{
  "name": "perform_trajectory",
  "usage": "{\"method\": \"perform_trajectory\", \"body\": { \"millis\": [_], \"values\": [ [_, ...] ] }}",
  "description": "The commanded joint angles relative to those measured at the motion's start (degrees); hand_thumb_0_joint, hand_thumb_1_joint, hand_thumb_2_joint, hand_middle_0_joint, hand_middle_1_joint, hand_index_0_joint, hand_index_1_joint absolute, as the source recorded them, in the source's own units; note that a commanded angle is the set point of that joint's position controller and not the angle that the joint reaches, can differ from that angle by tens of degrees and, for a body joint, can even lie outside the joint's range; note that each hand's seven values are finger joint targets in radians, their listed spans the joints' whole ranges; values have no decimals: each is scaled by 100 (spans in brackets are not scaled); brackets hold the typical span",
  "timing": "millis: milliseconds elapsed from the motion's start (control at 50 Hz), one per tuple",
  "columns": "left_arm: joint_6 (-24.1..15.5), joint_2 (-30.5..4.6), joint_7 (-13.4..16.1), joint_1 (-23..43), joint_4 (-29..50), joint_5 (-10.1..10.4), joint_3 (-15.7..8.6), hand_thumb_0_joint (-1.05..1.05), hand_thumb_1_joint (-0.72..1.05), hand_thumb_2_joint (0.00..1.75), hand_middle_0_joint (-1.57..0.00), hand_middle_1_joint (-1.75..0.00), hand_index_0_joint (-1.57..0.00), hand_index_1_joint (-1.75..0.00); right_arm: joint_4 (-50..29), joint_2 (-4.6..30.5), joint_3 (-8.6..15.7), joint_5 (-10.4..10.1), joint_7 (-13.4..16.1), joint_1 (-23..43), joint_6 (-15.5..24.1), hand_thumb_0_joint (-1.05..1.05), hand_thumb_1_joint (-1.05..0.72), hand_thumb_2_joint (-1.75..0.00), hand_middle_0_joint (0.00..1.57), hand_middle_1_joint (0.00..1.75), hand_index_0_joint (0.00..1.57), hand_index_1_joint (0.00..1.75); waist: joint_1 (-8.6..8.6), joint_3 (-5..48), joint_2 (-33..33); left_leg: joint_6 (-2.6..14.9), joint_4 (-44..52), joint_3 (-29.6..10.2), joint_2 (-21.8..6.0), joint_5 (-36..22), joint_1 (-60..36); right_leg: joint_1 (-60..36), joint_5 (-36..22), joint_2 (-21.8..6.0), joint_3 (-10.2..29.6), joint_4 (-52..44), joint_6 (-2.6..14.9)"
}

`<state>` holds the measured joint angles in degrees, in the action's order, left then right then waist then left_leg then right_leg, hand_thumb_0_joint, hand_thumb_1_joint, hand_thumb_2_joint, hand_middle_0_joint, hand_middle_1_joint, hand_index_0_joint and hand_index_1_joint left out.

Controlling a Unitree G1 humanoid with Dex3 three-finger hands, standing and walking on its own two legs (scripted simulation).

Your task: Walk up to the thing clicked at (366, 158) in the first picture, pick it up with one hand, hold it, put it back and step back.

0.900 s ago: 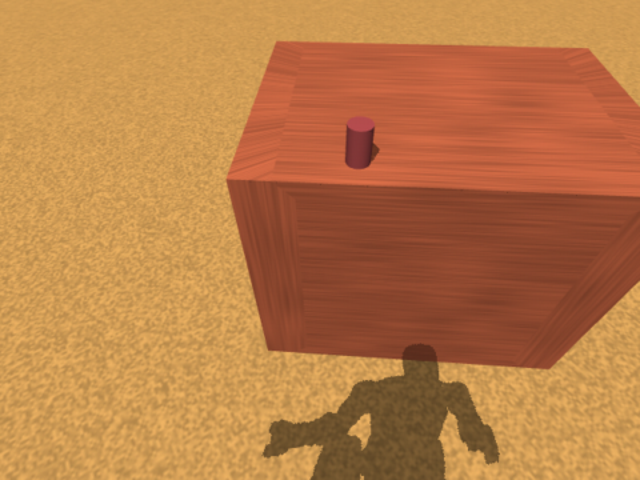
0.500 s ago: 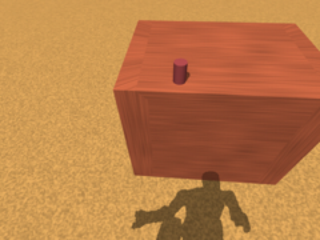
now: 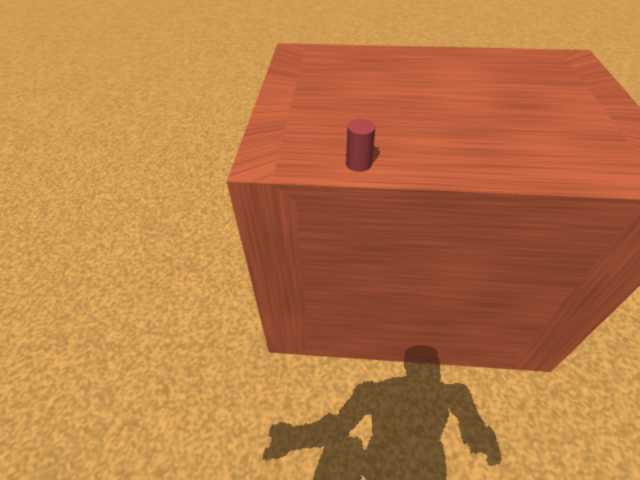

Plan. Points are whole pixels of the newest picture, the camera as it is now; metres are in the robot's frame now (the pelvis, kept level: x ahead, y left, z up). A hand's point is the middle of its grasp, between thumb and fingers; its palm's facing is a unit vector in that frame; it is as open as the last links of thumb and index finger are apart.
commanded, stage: stand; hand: right
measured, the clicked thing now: (360, 145) +0.72 -0.03 +0.01
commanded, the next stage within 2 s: walk up in 0.22 s
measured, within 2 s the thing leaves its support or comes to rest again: neither
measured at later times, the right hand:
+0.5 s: hand out of the picture +0.12 -0.23 -0.15, palm faces -0.09 +0.92 -0.38, open 7.4 cm
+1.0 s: hand (423, 445) +0.23 -0.13 -0.19, palm faces -0.04 +0.96 -0.29, open 7.4 cm
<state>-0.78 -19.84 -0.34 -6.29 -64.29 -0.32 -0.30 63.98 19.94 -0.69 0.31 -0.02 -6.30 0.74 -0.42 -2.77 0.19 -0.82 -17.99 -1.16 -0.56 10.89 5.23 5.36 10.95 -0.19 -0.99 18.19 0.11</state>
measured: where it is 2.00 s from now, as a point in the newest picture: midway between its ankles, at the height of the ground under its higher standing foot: (260, 474)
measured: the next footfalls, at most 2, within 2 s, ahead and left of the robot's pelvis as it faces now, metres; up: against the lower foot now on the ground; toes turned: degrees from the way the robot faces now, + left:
left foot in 0.54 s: +0.17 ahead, +0.24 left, +0.00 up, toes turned +4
right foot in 0.92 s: +0.29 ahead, +0.03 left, +0.00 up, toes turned -5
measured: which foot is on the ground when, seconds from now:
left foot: down 0.00-0.26, up 0.28-0.52, down 0.54-0.92, up 0.94-1.00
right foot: down 0.00-0.56, up 0.58-0.90, down 0.92-1.00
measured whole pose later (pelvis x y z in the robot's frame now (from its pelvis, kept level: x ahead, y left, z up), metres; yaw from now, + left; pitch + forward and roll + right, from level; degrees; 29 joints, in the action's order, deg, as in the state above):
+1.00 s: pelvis +0.19 +0.14 -0.03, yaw -1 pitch -3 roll -1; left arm -6.1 -22.8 0.1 -19.1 -48.8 -0.7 -3.3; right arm 46.5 23.7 3.8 1.7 -4.1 -20.0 -2.2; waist 0.0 -4.9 5.0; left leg 2.0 -57.2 -0.6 0.4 28.1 17.9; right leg 19.3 15.5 -0.3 -4.9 37.9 2.3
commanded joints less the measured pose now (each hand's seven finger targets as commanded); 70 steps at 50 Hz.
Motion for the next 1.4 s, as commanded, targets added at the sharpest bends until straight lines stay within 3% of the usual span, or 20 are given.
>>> {"method": "perform_trajectory", "body": {
  "millis": [0,180,220,260,440,500,520,560,620,780,860,880,920,940,1020,1140,1220,1260,1280,1380],
  "values": [
    [-113,-1215,97,250,312,-13,-213,0,90,90,-20,-30,-20,-30,-328,1183,260,18,74,169,108,0,-90,-90,20,30,20,30,50,362,-40,204,262,-461,-658,-819,45,-31,-772,-722,559,-288,145],
    [-118,-1218,94,212,303,-10,-195,0,90,90,-20,-30,-20,-30,-298,1167,247,9,78,162,120,0,-90,-90,20,30,20,30,25,385,-52,187,226,-481,-667,-1101,-15,-76,-1026,-727,540,-265,143],
    [-271,-2071,125,-1133,294,-84,-651,0,90,90,-20,-30,-20,-30,-906,1491,632,280,-186,269,-11,0,-90,-90,20,30,20,30,-415,380,-112,426,-1443,152,-16,1805,1727,-1120,2132,-1283,1605,-431,765],
    [-364,-2312,195,-1081,560,-168,-829,0,90,90,-20,-30,-20,-30,-1244,1392,668,390,-298,433,-118,0,-90,-90,20,30,20,30,-480,-384,-432,347,-3222,-465,-384,1786,3266,-689,3256,-2413,2989,-1067,1489],
    [-493,-2088,122,-676,1363,-143,-787,0,90,90,-20,-30,-20,-30,-1732,1330,959,314,-628,-92,-111,0,-90,-90,20,30,20,30,-47,-252,-866,12,-2134,0,-584,756,1659,540,375,-1394,692,-198,1017],
    [-415,-2032,119,-459,1517,-152,-738,0,90,90,-20,-30,-20,-30,-1525,1438,1106,268,-598,-1126,-72,0,-90,-90,20,30,20,30,574,84,-614,114,-1525,506,-258,179,-92,1583,96,-1176,298,1080,755],
    [-388,-1727,125,-714,1544,-179,-640,0,90,90,-20,-30,-20,-30,-1310,1730,1237,286,-529,-1869,-36,0,-90,-90,20,30,20,30,876,515,342,276,-1381,304,-164,631,-1075,2001,52,-782,58,2692,609],
    [-362,-1467,180,-885,1641,6,-530,0,90,90,-20,-30,-20,-30,-1579,2561,1333,203,-461,-1925,32,0,-90,-90,20,30,20,30,854,375,2003,1244,866,-3601,-2047,3192,-338,3151,2480,394,442,5071,377],
    [-345,-1822,143,-1475,1320,95,-555,0,90,90,-20,-30,-20,-30,-2020,2016,1136,117,-366,-772,27,0,-90,-90,20,30,20,30,81,-397,957,1307,514,-2261,-1714,3068,758,2893,1435,-301,729,5134,385],
    [-432,-1584,-17,-1263,1575,-55,-618,0,90,90,-20,-30,-20,-30,-2263,1782,991,178,-394,-1273,146,0,-90,-90,20,30,20,30,233,-407,917,1529,291,-979,-1500,1170,994,1861,1044,-304,-129,2442,108],
    [-538,-1556,64,-2088,1441,-48,-724,0,90,90,-20,-30,-20,-30,-2570,1567,879,145,-421,-831,39,0,-90,-90,20,30,20,30,-316,1,341,1151,-937,-336,-1068,1109,1836,-65,21,-36,-412,1300,193],
    [-582,-1805,139,-2499,1398,-70,-835,0,90,90,-20,-30,-20,-30,-2633,1319,776,125,-417,-887,47,0,-90,-90,20,30,20,30,-611,305,-266,881,-2044,17,-707,587,2251,-894,201,-182,4,972,272],
    [-624,-2478,250,-2462,1687,-78,-943,0,90,90,-20,-30,-20,-30,-2652,1289,749,143,-352,-1294,-57,0,-90,-90,20,30,20,30,-460,280,-1019,278,-4634,-192,211,2153,3460,-753,2183,-2520,4215,-586,1156],
    [-601,-2438,255,-2101,1778,6,-893,0,90,90,-20,-30,-20,-30,-2505,1654,862,162,-296,-1313,-131,0,-90,-90,20,30,20,30,-255,-98,-412,246,-4945,-640,-156,2108,3350,-86,2323,-2664,4116,-472,1461],
    [-644,-1987,261,-1648,1965,1,-750,0,90,90,-20,-30,-20,-30,-2185,1544,872,116,-344,-1591,-130,0,-90,-90,20,30,20,30,25,-267,-617,118,-4610,-612,-350,1141,2902,520,198,-1642,1772,-87,1141],
    [-548,-1785,194,-1450,2104,-104,-617,0,90,90,-20,-30,-20,-30,-2112,1069,724,18,-245,-1105,-25,0,-90,-90,20,30,20,30,-102,136,-1172,47,-2518,237,-190,622,1662,831,-3207,-1167,217,1077,1098],
    [-285,-1538,178,-1075,2142,28,-447,0,90,90,-20,-30,-20,-30,-1729,1300,802,21,-86,-1493,131,0,-90,-90,20,30,20,30,261,467,-386,259,-1260,472,38,-954,146,1684,-1270,-748,55,2572,656],
    [-109,-1162,198,-1472,2075,135,-313,0,90,90,-20,-30,-20,-30,-1947,1993,855,34,-12,-1317,207,0,-90,-90,20,30,20,30,141,754,1097,1231,-515,-2568,-2106,-1270,406,2103,2246,146,227,3881,163],
    [-6,-1522,258,-1328,1836,104,-402,0,90,90,-20,-30,-20,-30,-1921,2152,897,-42,-4,-1013,192,0,-90,-90,20,30,20,30,161,775,942,1647,-415,-2875,-2244,-449,727,1862,2540,-50,624,4304,201],
    [21,-1511,156,-1251,1413,66,-466,0,90,90,-20,-30,-20,-30,-1856,1906,734,51,124,-426,180,0,-90,-90,20,30,20,30,-32,248,1294,1268,-896,-1387,-1567,-1073,1106,1885,2055,-235,368,3657,183]
  ]
}}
